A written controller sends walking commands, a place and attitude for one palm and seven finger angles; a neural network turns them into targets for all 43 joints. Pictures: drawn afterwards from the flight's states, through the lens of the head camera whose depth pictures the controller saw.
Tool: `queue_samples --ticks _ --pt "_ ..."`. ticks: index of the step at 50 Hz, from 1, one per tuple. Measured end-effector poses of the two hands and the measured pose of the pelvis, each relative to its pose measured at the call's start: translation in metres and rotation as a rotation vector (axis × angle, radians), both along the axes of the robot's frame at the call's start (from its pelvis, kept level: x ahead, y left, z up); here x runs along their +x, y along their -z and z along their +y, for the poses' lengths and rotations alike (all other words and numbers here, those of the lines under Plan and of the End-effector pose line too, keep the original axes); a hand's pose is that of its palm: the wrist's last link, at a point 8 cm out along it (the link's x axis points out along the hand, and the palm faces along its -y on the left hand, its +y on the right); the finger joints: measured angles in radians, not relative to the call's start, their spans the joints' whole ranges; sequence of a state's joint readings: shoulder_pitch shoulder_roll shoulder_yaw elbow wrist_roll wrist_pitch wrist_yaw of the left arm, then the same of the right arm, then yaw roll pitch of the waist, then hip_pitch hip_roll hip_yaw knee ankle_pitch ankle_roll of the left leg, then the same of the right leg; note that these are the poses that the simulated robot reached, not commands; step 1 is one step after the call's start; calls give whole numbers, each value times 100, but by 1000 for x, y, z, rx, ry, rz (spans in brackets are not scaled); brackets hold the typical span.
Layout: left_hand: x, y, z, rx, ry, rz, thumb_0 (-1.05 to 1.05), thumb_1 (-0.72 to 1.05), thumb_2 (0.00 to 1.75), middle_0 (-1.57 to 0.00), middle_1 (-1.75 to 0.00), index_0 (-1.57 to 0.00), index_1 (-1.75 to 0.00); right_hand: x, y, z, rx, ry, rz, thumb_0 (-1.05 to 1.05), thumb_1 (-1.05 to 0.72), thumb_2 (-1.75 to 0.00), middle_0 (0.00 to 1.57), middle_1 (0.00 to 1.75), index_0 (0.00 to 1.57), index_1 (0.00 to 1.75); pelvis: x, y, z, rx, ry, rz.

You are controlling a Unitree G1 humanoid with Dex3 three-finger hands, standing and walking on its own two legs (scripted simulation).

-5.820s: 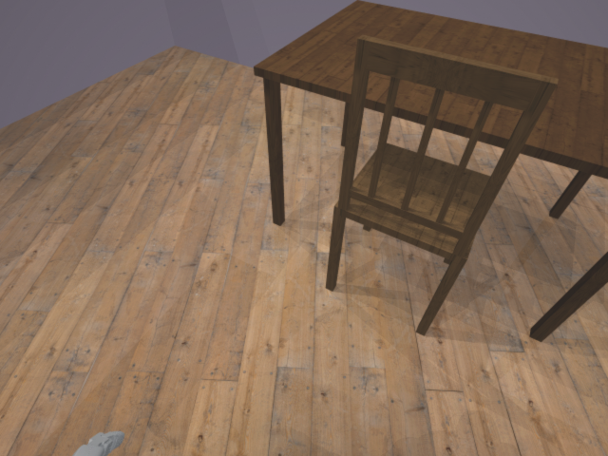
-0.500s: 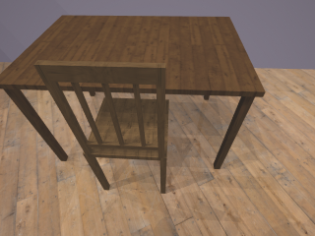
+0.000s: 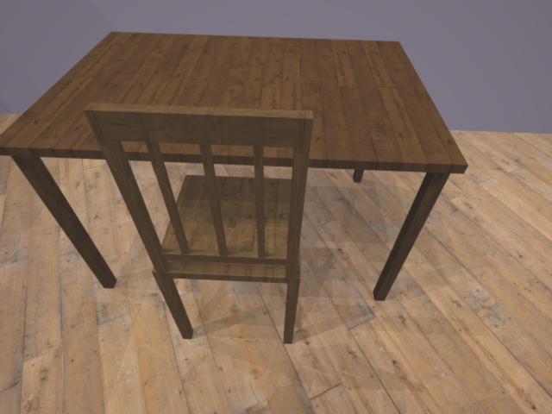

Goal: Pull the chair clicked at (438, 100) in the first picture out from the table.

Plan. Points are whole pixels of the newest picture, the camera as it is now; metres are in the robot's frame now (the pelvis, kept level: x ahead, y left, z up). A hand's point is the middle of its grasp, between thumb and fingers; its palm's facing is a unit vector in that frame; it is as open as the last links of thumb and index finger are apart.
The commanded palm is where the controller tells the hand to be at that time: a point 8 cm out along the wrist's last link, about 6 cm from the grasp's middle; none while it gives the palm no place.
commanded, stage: look again from close up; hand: left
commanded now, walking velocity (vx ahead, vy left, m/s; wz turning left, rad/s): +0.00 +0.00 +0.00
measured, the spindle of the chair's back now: (215, 206) +0.53 +0.17 -0.05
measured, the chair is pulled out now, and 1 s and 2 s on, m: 0.00 0.00 0.00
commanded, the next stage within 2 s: shuffle to correct the standing spot in 0.64 s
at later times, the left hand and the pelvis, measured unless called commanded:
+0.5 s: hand out of the picture -0.02 +0.18 -0.18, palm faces +0.02 -0.99 -0.15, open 7.4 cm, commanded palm none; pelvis +0.00 +0.03 +0.00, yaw -1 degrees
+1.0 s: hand out of the picture +0.01 +0.17 -0.18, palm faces +0.01 -0.99 -0.17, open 7.4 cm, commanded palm none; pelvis +0.03 +0.00 +0.00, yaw -1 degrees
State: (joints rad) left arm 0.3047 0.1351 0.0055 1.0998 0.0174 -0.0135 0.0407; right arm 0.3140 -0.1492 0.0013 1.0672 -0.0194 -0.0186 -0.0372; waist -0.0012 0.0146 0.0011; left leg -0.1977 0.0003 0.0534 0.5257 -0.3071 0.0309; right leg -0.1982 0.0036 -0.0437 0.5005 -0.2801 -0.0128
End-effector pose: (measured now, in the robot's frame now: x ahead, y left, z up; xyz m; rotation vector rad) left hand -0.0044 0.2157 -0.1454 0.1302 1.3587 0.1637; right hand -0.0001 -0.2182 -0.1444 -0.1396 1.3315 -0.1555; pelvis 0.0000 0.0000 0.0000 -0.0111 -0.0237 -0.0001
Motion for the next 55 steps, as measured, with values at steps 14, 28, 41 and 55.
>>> queue_samples --ticks 14,28,41,55 --pt "5 -4 31 6 26 4 0 91 90 -20 -30 -19 -30 -29 0 40 43 2 80 1 -92 -90 20 30 20 30 -4 -3 25 16 6 10" --pt "-17 2 15 -44 2 93 0 91 90 -20 -30 -19 -30 -12 -3 35 14 -2 79 0 -91 -90 20 30 20 30 4 -3 28 15 10 11" --pt "-9 2 9 -43 3 89 0 91 90 -20 -30 -19 -30 3 -3 26 2 -5 64 1 -92 -90 20 30 20 30 12 -3 22 17 13 10" --pt "20 4 -12 -16 -11 89 0 91 90 -20 -30 -19 -30 12 11 2 34 22 140 0 -91 -90 20 30 20 30 51 7 -9 15 2 41"
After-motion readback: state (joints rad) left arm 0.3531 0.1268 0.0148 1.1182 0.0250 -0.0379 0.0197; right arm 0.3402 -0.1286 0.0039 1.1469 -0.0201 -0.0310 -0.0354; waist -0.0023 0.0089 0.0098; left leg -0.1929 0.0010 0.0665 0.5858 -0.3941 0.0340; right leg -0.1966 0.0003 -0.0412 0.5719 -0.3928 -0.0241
